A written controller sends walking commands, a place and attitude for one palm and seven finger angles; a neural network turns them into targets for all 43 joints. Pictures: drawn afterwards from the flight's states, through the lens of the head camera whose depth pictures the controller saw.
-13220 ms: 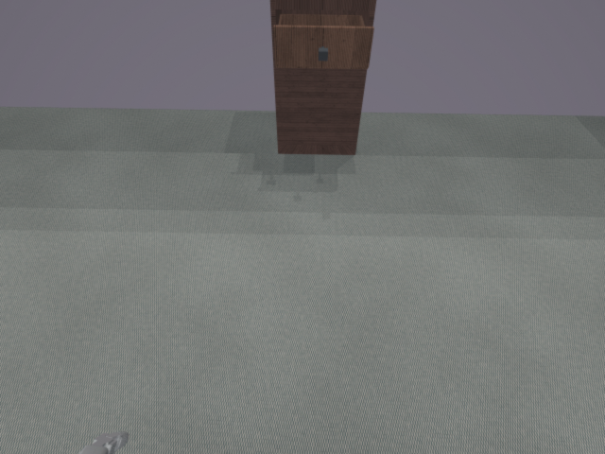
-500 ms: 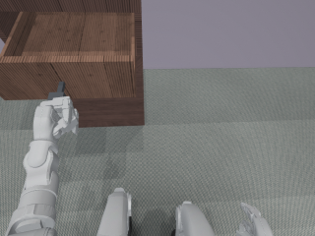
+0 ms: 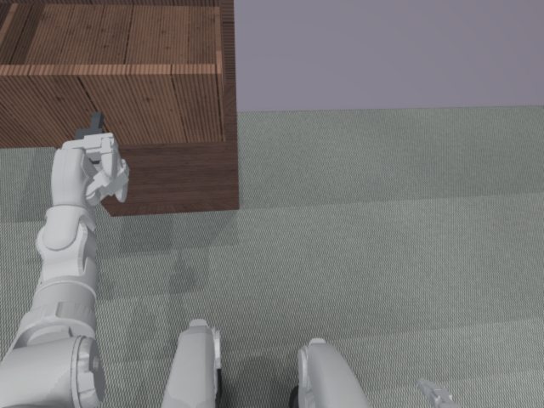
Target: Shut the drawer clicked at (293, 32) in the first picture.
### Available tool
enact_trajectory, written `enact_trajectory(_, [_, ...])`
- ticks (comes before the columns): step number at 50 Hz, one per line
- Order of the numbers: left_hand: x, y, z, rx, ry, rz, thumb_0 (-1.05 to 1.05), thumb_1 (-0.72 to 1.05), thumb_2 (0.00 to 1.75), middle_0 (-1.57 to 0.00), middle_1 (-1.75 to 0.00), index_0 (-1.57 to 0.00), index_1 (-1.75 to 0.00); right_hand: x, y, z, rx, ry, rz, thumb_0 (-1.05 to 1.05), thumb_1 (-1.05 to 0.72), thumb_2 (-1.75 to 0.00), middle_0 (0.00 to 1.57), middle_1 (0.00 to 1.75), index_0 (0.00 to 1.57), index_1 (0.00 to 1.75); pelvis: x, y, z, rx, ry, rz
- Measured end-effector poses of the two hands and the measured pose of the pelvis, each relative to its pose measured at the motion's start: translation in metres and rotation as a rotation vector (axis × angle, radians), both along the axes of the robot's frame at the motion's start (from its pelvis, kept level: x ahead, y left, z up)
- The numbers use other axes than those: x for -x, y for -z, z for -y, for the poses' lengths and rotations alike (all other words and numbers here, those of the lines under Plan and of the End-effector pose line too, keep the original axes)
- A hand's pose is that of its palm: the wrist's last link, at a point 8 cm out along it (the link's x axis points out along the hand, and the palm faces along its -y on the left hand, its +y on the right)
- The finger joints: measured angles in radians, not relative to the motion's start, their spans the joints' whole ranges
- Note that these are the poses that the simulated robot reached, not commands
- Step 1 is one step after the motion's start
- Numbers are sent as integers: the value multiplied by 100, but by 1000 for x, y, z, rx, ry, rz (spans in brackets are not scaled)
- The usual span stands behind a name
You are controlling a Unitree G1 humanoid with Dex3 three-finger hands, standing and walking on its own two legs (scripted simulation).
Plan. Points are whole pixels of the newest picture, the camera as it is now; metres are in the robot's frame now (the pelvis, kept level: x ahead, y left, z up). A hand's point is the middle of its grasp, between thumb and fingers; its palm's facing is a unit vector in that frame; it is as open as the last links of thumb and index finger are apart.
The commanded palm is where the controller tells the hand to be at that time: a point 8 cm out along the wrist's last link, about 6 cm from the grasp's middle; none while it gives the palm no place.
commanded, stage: push the drawer shut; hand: left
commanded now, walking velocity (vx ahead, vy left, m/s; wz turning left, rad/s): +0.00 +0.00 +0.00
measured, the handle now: (94, 135) +0.50 +0.28 +0.04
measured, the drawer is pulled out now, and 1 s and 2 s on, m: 0.15 0.03 0.00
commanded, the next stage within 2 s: pull the fist back off the drawer in 1.46 s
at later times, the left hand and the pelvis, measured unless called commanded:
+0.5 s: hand (127, 140) +0.49 +0.23 +0.04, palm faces +0.12 -0.99 -0.04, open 3.3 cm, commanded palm +0.49 +0.26 +0.04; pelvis -0.01 +0.01 -0.01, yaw -1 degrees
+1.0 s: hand (131, 108) +0.55 +0.24 +0.04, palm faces +0.11 -0.99 -0.03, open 3.3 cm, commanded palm +0.56 +0.25 +0.04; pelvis +0.00 +0.01 -0.02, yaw -3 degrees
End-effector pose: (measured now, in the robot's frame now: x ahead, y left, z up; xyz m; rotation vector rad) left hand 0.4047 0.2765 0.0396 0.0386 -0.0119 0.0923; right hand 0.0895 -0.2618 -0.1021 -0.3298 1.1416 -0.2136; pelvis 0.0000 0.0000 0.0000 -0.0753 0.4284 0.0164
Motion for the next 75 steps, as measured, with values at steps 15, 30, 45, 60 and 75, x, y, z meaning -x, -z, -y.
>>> enact_trajectory(15, [-31, 0, -3, -2, -15, -1, 2, 90, 90, -150, -160, -140, -160, 38, 6, -2, 13, 29, -87, 1, -90, -89, 20, 30, 20, 30, 8, 7, -6, 10, 7, -23])
enact_trajectory(30, [-70, -1, -6, 2, -28, -16, 2, 90, 90, -150, -160, -140, -160, 65, 9, 1, 28, 65, -170, 1, -90, -89, 20, 30, 20, 30, 7, 14, -6, 20, 15, -60])
enact_trajectory(45, [-106, -2, -10, 6, -25, -28, 2, 90, 90, -149, -160, -140, -160, 81, 8, 2, 40, 97, -235, 1, -90, -89, 20, 30, 20, 30, 3, 19, -5, 33, 26, -96])
enact_trajectory(60, [-146, -2, -15, 12, -23, -30, 2, 90, 90, -149, -160, -140, -160, 103, 12, -6, 44, 131, -310, 0, -90, -89, 20, 30, 20, 30, 3, 30, -8, 49, 36, -142])
enact_trajectory(75, [-152, -3, -16, 3, -12, -57, 2, 90, 90, -152, -160, -140, -160, 123, 15, -15, 45, 137, -330, 0, -90, -89, 20, 30, 20, 30, 12, 38, -9, 61, 37, -147])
